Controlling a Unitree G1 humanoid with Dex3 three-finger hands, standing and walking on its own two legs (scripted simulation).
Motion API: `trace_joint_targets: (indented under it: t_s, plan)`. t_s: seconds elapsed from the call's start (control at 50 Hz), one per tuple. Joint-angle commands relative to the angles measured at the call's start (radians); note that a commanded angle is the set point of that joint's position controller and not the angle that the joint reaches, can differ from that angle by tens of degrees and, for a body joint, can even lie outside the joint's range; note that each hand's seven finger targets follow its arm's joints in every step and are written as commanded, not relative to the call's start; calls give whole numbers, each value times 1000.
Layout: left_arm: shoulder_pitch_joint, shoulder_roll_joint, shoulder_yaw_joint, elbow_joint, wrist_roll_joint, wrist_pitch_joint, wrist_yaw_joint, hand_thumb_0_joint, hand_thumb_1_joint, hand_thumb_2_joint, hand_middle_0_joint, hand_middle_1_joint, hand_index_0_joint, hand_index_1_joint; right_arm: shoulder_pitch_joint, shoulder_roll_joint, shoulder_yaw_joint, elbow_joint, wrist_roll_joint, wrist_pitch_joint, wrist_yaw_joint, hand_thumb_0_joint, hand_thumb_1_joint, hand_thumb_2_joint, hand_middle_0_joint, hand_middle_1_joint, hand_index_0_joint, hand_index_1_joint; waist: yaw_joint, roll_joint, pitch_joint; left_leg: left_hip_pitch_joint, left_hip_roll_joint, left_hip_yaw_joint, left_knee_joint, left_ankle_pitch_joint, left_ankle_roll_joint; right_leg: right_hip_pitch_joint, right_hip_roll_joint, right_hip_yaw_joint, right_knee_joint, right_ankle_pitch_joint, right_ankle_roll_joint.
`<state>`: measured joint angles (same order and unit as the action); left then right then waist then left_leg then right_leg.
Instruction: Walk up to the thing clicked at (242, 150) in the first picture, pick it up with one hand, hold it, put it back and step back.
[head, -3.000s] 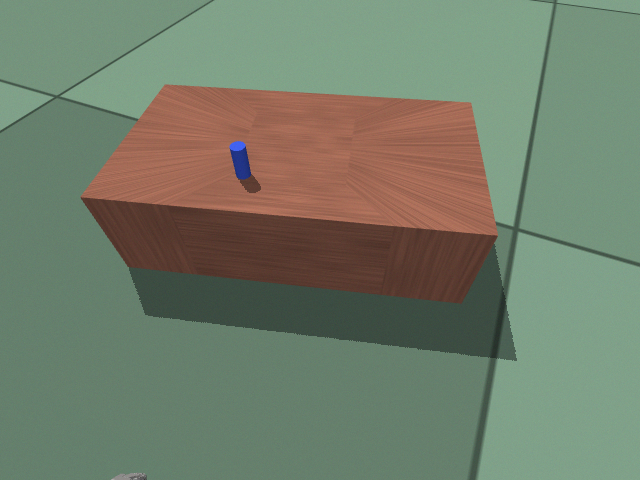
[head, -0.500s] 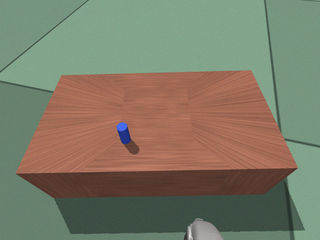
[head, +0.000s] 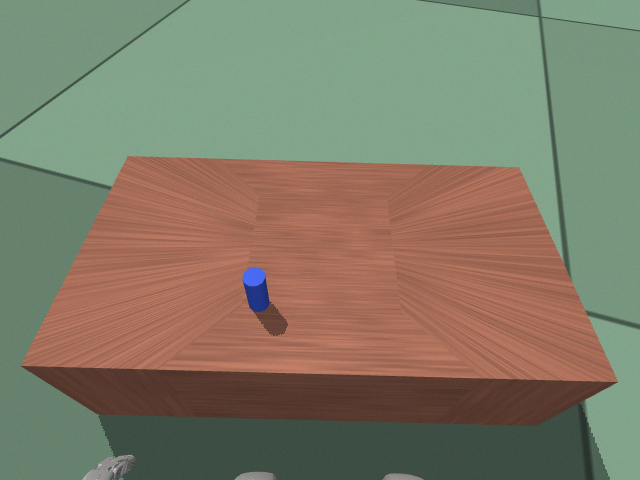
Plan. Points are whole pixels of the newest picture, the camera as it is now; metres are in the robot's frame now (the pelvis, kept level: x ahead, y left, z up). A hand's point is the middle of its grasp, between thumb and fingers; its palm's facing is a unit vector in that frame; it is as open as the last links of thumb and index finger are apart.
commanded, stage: walk up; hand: left
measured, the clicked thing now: (256, 290) +0.53 +0.18 -0.31
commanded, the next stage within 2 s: stand in 1.08 s
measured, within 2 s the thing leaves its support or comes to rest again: neither
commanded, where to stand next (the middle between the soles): +0.06 -0.02 m, yaw +0 degrees
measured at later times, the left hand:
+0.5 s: hand out of the picture +0.09 +0.25 -0.13, palm faces +0.02 -0.94 -0.34, open 7.4 cm
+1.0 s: hand out of the picture +0.11 +0.23 -0.13, palm faces +0.00 -0.94 -0.33, open 7.4 cm
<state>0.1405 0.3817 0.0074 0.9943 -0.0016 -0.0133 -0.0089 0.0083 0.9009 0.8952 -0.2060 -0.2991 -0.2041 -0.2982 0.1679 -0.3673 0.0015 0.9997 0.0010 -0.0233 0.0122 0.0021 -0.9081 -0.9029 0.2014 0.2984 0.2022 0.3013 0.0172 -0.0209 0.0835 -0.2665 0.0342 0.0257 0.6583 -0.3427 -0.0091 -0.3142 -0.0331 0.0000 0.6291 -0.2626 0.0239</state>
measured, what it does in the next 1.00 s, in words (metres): stands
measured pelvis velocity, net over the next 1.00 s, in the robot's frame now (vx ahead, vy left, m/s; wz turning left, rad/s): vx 0.02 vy -0.01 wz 0.01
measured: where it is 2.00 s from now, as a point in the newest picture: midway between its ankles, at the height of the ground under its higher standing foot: outside the picture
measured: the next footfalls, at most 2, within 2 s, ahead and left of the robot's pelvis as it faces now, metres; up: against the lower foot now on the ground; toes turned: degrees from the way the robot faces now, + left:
none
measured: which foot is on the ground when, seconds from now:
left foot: down 0.00-1.00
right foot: down 0.00-1.00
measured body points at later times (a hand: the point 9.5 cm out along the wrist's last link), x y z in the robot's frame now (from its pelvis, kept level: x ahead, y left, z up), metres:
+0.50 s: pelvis +0.01 -0.01 +0.02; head +0.03 -0.01 +0.47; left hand +0.09 +0.30 -0.11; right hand +0.13 -0.30 -0.11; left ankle +0.01 +0.12 -0.72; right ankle +0.05 -0.14 -0.72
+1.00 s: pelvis +0.02 -0.01 +0.02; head +0.02 -0.02 +0.47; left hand +0.11 +0.28 -0.11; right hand +0.09 -0.31 -0.11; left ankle +0.01 +0.12 -0.72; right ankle +0.05 -0.14 -0.72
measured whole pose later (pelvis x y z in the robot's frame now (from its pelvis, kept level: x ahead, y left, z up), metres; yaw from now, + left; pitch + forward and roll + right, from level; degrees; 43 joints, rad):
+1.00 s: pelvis +0.02 -0.01 +0.02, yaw +0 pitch -3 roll +0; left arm 0.05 0.33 0.02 1.16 0.01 0.00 -0.01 0.01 0.90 0.90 -0.21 -0.30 -0.20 -0.30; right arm 0.10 -0.35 0.00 1.16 -0.01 -0.01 0.01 0.00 -0.91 -0.90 0.20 0.30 0.20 0.30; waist 0.00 0.01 0.06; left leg -0.10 0.04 0.02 0.33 -0.19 -0.03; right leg -0.15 -0.02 -0.02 0.34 -0.14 0.01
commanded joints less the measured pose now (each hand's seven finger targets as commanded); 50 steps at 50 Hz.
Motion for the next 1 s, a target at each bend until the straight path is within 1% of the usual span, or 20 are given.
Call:
trace_joint_targets:
  t_s: [0.0, 0.02, 0.06, 0.08, 0.1, 0.12, 0.14, 0.16, 0.2, 0.26, 0.3, 0.36, 0.48, 0.52, 0.54, 0.6, 0.66, 0.78, 0.88, 0.98]
  plan:
    - [-48, 196, 40, -14, -14, -18, 9, 0, 900, 900, -200, -300, -200, -300, -79, -238, -51, -29, 1, -31, -23, 0, -900, -900, 200, 300, 200, 300, 5, 120, -118, 17, 125, -149, -255, 215, 54, 126, -61, 62, -109, 202, -67]
    - [-57, 195, 37, -2, -14, -16, 9, 0, 900, 900, -200, -300, -200, -300, -89, -238, -48, -20, 0, -29, -23, 0, -900, -900, 200, 300, 200, 300, 3, 113, -112, 22, 126, -147, -265, 242, 56, 129, -63, 60, -127, 210, -59]
    - [-58, 194, 34, 25, -14, -15, 9, 0, 900, 900, -200, -300, -200, -300, -105, -231, -47, -3, 5, -28, -23, 0, -900, -900, 200, 300, 200, 300, 3, 98, -134, 72, 122, -130, -273, 283, 51, 147, -72, 61, -154, 237, -59]
    - [-62, 194, 33, 39, -14, -13, 8, 0, 900, 900, -200, -300, -200, -300, -122, -231, -46, 1, 5, -26, -23, 0, -900, -900, 200, 300, 200, 300, 7, 95, -123, 72, 121, -124, -278, 275, 51, 151, -75, 60, -172, 239, -52]
    - [-75, 196, 31, 51, -13, -13, 9, 0, 900, 900, -200, -300, -200, -300, -129, -222, -44, 10, 6, -24, -22, 0, -900, -900, 200, 300, 200, 300, 1, 75, -117, 78, 117, -122, -292, 263, 47, 157, -79, 65, -192, 235, -52]
    - [-89, 195, 31, 57, -11, -13, 8, 0, 900, 900, -200, -300, -200, -300, -127, -223, -45, 20, 7, -22, -22, 0, -900, -900, 200, 300, 200, 300, -5, 61, -128, 95, 118, -116, -301, 273, 44, 168, -84, 68, -206, 248, -52]
    - [-85, 190, 31, 67, -11, -13, 8, 0, 900, 900, -200, -300, -200, -300, -140, -223, -44, 26, 7, -21, -21, 0, -900, -900, 200, 300, 200, 300, 0, 57, -135, 115, 116, -107, -299, 287, 45, 172, -88, 67, -221, 262, -49]
    - [-92, 189, 31, 79, -10, -14, 8, 0, 900, 900, -200, -300, -200, -300, -144, -215, -44, 33, 9, -19, -21, 0, -900, -900, 200, 300, 200, 300, -5, 40, -141, 131, 111, -101, -299, 301, 41, 177, -93, 71, -238, 270, -50]
    - [-100, 184, 29, 95, -8, -14, 7, 0, 900, 900, -200, -300, -200, -300, -160, -207, -42, 44, 10, -15, -19, 0, -900, -900, 200, 300, 200, 300, -7, 30, -129, 148, 103, -92, -308, 284, 37, 168, -98, 79, -271, 264, -45]
    - [-131, 178, 27, 109, -6, -12, 6, 0, 900, 900, -200, -300, -200, -300, -169, -210, -42, 68, 4, -11, -17, 0, -900, -900, 200, 300, 200, 300, -14, 25, -111, 141, 104, -100, -358, 233, 30, 171, -99, 82, -310, 210, -38]
    - [-124, 177, 29, 120, -4, -12, 5, 0, 900, 900, -200, -300, -200, -300, -178, -208, -42, 78, 4, -12, -16, 0, -900, -900, 200, 300, 200, 300, -9, 20, -122, 163, 104, -98, -374, 237, 28, 178, -97, 80, -320, 202, -38]
    - [-119, 177, 34, 129, 0, -14, 5, 0, 900, 900, -200, -300, -200, -300, -182, -202, -41, 86, 4, -13, -16, 0, -900, -900, 200, 300, 200, 300, -8, 1, -150, 195, 105, -86, -370, 285, 25, 198, -100, 76, -334, 246, -35]
    - [-134, 175, 41, 130, 5, -13, 6, 0, 900, 900, -200, -300, -200, -300, -183, -194, -41, 94, -1, -7, -15, 0, -900, -900, 200, 300, 200, 300, -11, -3, -114, 166, 96, -83, -389, 226, 19, 194, -102, 77, -367, 195, -27]
    - [-142, 176, 45, 127, 7, -12, 7, 0, 900, 900, -200, -300, -200, -300, -175, -194, -41, 101, -4, -7, -15, 0, -900, -900, 200, 300, 200, 300, -15, 1, -116, 155, 93, -82, -394, 210, 16, 197, -102, 80, -370, 181, -29]
    - [-135, 176, 47, 128, 7, -11, 7, 0, 900, 900, -200, -300, -200, -300, -178, -195, -42, 101, -3, -7, -15, 0, -900, -900, 200, 300, 200, 300, -11, 10, -116, 155, 96, -83, -397, 212, 16, 199, -100, 77, -367, 177, -30]
    - [-129, 175, 50, 123, 7, -11, 6, 0, 900, 900, -200, -300, -200, -300, -163, -190, -41, 102, -3, -10, -16, 0, -900, -900, 200, 300, 200, 300, -11, 8, -144, 177, 99, -79, -388, 247, 16, 208, -102, 78, -359, 205, -34]
    - [-132, 173, 51, 119, 8, -9, 7, 0, 900, 900, -200, -300, -200, -300, -162, -190, -42, 102, -4, -10, -17, 0, -900, -900, 200, 300, 200, 300, -12, 10, -141, 168, 100, -77, -390, 252, 16, 212, -102, 77, -356, 228, -33]
    - [-128, 172, 55, 113, 10, -6, 6, 0, 900, 900, -200, -300, -200, -300, -144, -189, -42, 95, -5, -9, -18, 0, -900, -900, 200, 300, 200, 300, -11, 10, -128, 158, 99, -77, -387, 233, 19, 210, -101, 79, -353, 211, -34]
    - [-133, 168, 57, 104, 9, -5, 6, 0, 900, 900, -200, -300, -200, -300, -122, -192, -44, 95, -6, -8, -20, 0, -900, -900, 200, 300, 200, 300, -16, 15, -114, 141, 98, -79, -391, 220, 17, 204, -95, 80, -355, 175, -38]
    - [-134, 165, 59, 98, 9, -3, 5, 0, 900, 900, -200, -300, -200, -300, -115, -193, -44, 92, -8, -10, -20, 0, -900, -900, 200, 300, 200, 300, -16, 19, -108, 124, 99, -86, -401, 207, 18, 209, -92, 80, -350, 171, -38]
